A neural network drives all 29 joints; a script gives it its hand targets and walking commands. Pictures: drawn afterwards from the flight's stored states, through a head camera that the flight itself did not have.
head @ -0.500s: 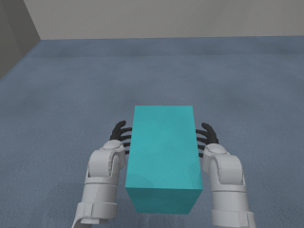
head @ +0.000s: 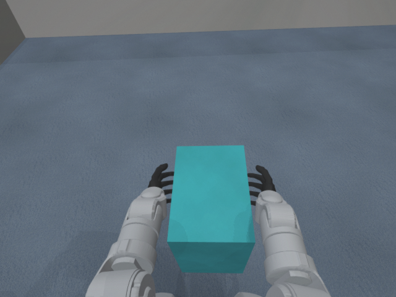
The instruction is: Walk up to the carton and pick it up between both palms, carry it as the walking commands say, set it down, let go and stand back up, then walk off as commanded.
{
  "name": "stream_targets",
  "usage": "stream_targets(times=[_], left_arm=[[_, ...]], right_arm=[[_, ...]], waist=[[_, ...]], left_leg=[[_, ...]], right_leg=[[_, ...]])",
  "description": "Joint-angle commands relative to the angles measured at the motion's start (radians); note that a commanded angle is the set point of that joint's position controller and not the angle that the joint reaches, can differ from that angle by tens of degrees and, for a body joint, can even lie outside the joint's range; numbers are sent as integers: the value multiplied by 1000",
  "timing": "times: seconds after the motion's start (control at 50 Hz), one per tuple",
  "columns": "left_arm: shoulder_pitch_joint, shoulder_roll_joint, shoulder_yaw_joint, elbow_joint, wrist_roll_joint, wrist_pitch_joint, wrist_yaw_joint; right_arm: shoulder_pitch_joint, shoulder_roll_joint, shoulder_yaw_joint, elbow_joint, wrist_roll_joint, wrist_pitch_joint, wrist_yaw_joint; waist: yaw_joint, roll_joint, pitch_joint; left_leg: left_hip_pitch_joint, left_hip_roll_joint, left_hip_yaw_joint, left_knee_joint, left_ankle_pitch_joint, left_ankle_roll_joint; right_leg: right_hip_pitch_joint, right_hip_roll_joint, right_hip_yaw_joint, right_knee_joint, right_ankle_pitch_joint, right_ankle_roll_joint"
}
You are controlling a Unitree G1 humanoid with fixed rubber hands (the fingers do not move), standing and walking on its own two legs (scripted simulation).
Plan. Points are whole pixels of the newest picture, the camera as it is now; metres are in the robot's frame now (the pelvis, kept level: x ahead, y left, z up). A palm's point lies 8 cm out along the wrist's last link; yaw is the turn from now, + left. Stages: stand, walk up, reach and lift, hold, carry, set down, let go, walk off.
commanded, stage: set down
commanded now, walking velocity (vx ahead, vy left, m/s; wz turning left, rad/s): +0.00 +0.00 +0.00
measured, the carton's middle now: (211, 212) +0.32 -0.01 -0.06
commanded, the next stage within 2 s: none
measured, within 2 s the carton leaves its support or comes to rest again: neither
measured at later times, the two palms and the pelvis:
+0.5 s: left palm (160, 206) +0.35 +0.12 -0.09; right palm (254, 210) +0.34 -0.12 -0.09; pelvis +0.00 +0.00 -0.03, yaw +0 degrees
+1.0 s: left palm (166, 220) +0.35 +0.12 -0.18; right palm (254, 230) +0.33 -0.13 -0.18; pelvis -0.03 +0.01 -0.06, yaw -1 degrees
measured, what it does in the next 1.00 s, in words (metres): lowers itself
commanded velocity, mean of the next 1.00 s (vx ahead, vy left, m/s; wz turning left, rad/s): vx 0.00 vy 0.00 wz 0.00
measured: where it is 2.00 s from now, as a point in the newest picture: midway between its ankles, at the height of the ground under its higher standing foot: outside the picture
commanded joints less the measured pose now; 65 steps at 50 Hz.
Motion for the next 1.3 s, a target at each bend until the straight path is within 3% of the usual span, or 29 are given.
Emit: stream_targets(times=[0.0,0.02,0.04,0.1,0.16,0.24,0.36,0.42,0.44,0.46,0.5,0.52,0.58,0.68,0.7,0.72,0.74,0.76,0.78,0.88,0.9,0.94,1.02,1.16,1.18,1.22,1.24,1.26,1.28], left_arm=[[-729,-1046,-298,-15,-34,-99,-303],[-793,-1055,-285,-20,-33,-116,-298],[-749,-1017,-236,24,-12,-123,-296],[-792,-1029,-228,53,-14,-149,-284],[-677,-982,-143,165,68,-147,-265],[-646,-939,-166,109,78,-204,-260],[-484,-989,-351,14,29,-359,-223],[-512,-916,-392,23,28,-410,-216],[-543,-920,-462,-41,8,-441,-199],[-543,-858,-452,-64,18,-456,-181],[-568,-770,-470,-96,-1,-495,-146],[-518,-722,-479,-103,-10,-502,-129],[-485,-632,-496,-55,-25,-534,-70],[-363,-255,-376,-61,-43,-579,36],[-355,-229,-407,-53,-78,-597,56],[-323,-179,-366,-84,-67,-602,69],[-379,-126,-389,-87,-95,-612,76],[-316,-113,-319,-4,-76,-599,84],[-293,-148,-359,-22,-106,-604,100],[-442,-64,-404,-97,-160,-645,115],[-451,-3,-359,-99,-151,-651,115],[-476,-37,-397,-137,-175,-672,113],[-375,-11,-281,43,-128,-632,111],[-424,-4,-288,-15,-126,-667,134],[-544,-28,-354,-102,-187,-673,127],[-531,5,-307,-127,-192,-661,129],[-639,-38,-421,-182,-247,-670,124],[-612,-48,-393,-160,-223,-662,132],[-618,-37,-394,-161,-239,-642,122]], right_arm=[[-661,1050,286,202,147,-119,271],[-775,1021,271,147,144,-139,262],[-777,1035,270,183,139,-142,264],[-760,992,222,196,75,-175,249],[-743,949,159,249,33,-183,249],[-534,987,150,300,-35,-222,226],[-487,974,385,112,73,-411,216],[-541,904,414,70,71,-470,176],[-457,888,426,97,57,-494,159],[-472,856,437,99,66,-503,148],[-439,757,443,107,59,-538,103],[-442,737,486,85,107,-544,89],[-431,589,469,50,125,-598,31],[-314,221,383,74,120,-643,-80],[-297,171,385,43,148,-662,-82],[-302,133,410,34,184,-673,-84],[-293,102,383,43,183,-676,-92],[-311,60,390,48,196,-674,-86],[-262,30,381,68,193,-685,-99],[-326,16,385,29,250,-714,-119],[-366,9,384,45,261,-717,-121],[-385,33,425,-11,284,-737,-112],[-377,-75,313,54,232,-725,-131],[-365,-11,358,70,252,-737,-140],[-505,-15,391,-110,273,-748,-148],[-531,9,439,-122,323,-733,-161],[-556,33,464,-135,330,-731,-163],[-535,30,469,-108,329,-726,-168],[-622,0,476,-202,334,-722,-177]], waist=[[-25,90,-327],[-26,83,-321],[31,48,-304],[-34,29,-344],[-18,81,-346],[-40,48,-400],[-22,42,-735],[-40,38,-762],[-89,52,-806],[-50,29,-813],[-98,48,-859],[-36,52,-865],[-84,74,-840],[-56,37,-681],[-84,42,-689],[-22,58,-642],[-71,33,-659],[-25,19,-626],[-64,24,-653],[-86,9,-667],[-41,20,-664],[-47,13,-705],[-48,-10,-710],[-30,29,-899],[-76,-34,-1008],[-2,-18,-1090],[-79,-9,-1095],[-36,29,-1131],[-47,-48,-1183]], left_leg=[[-180,-28,-146,-104,-290,60],[-226,-42,-134,-99,-281,54],[-233,-46,-117,-78,-241,58],[-254,-63,-112,-32,-264,61],[-329,-43,-135,-64,-319,63],[-347,-81,-93,14,-101,63],[-318,-107,-106,137,288,35],[-443,-129,-94,174,198,34],[-432,-127,-96,167,203,19],[-434,-127,-94,180,174,24],[-461,-136,-82,207,109,13],[-459,-139,-62,205,118,17],[-468,-146,-50,218,39,11],[-525,-152,-28,233,24,8],[-472,-143,-43,211,2,16],[-473,-139,-41,206,29,11],[-474,-138,-48,208,11,17],[-460,-133,-35,218,-3,22],[-432,-136,-28,201,10,6],[-503,-133,-32,244,37,17],[-533,-134,-35,262,24,23],[-533,-133,-38,271,53,26],[-607,-142,-24,289,22,13],[-689,-146,-41,365,100,12],[-674,-147,-51,381,94,16],[-706,-161,-13,434,103,20],[-720,-154,-29,443,82,24],[-710,-152,-13,455,78,20],[-737,-160,-10,474,135,13]], right_leg=[[149,43,298,-34,-212,1],[214,41,301,-28,-199,2],[183,41,295,-25,-210,4],[113,48,302,2,-260,-7],[109,58,266,67,-202,8],[71,42,296,65,-19,11],[44,67,292,159,340,12],[-6,82,269,197,289,20],[14,91,275,204,328,13],[-44,107,247,220,249,19],[-91,105,241,241,230,20],[-40,101,249,244,226,24],[-127,109,235,238,134,28],[-184,117,220,257,95,16],[-208,122,205,248,49,16],[-222,119,219,240,64,2],[-229,120,199,230,56,9],[-260,120,197,232,20,10],[-229,114,192,219,44,0],[-276,112,193,266,97,7],[-291,107,219,269,71,7],[-304,122,209,285,129,10],[-320,117,212,296,91,19],[-370,140,223,387,218,21],[-358,152,214,413,225,28],[-247,144,259,428,248,42],[-307,148,228,454,213,42],[-278,155,228,455,211,34],[-242,160,224,472,308,46]])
